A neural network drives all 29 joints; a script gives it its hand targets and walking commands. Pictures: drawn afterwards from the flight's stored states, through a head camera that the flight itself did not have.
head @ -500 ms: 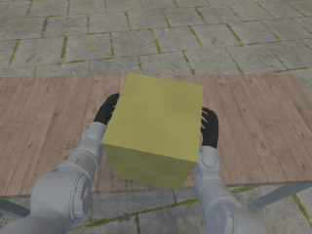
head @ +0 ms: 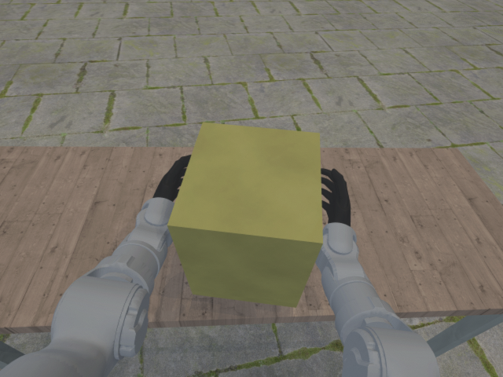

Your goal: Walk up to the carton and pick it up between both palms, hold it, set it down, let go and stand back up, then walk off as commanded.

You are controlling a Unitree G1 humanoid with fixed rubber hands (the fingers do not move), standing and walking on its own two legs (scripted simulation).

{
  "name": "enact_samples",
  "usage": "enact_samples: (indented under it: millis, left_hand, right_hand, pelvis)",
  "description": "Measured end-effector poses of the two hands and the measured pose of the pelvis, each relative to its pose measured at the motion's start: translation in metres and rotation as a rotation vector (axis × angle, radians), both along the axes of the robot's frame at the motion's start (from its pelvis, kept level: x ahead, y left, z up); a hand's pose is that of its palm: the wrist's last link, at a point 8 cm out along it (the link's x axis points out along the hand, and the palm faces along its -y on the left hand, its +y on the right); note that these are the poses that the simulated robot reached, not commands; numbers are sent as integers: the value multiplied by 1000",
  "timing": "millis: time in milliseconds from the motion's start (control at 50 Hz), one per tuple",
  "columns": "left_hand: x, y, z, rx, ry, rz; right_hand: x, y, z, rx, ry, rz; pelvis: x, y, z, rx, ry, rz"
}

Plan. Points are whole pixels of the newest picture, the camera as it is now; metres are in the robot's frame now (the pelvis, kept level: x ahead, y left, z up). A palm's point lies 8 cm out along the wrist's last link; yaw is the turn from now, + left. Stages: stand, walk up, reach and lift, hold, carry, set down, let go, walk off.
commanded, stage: reach and lift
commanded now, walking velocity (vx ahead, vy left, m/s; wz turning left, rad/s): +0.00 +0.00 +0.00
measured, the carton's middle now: (251, 219) +0.39 -0.04 +0.03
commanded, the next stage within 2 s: none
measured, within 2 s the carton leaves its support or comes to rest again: neither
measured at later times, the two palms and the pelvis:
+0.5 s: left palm (157, 180) +0.40 +0.11 +0.13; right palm (346, 185) +0.36 -0.18 +0.14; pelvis -0.01 +0.00 +0.00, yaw +0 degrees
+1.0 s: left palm (136, 183) +0.37 +0.13 +0.16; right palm (337, 171) +0.37 -0.16 +0.16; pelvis -0.02 -0.01 +0.01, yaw +0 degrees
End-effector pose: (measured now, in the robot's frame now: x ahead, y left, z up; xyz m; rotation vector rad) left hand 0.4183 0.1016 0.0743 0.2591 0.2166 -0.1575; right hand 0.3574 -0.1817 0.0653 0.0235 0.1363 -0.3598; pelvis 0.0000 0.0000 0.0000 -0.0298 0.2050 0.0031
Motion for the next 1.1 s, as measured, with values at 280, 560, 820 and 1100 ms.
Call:
enact_samples:
  millis: [280, 560, 820, 1100]
  left_hand:
    - [1, 1, 31, 2, -7, 42]
    - [-21, 10, 66, -156, 32, 138]
    - [-33, 25, 85, -193, 29, 204]
    - [-51, 30, 84, -164, 64, 268]
  right_hand:
    - [13, -1, 39, 8, 0, 34]
    - [9, 5, 81, -31, 15, 95]
    - [14, 19, 103, -14, 4, 155]
    - [13, 24, 99, 12, 44, 210]
  pelvis:
    - [2, 1, 2, -1, -20, 1]
    - [-8, -5, 5, 7, -124, 4]
    - [-14, -7, 6, 10, -191, 6]
    - [-18, -9, 6, 12, -200, 6]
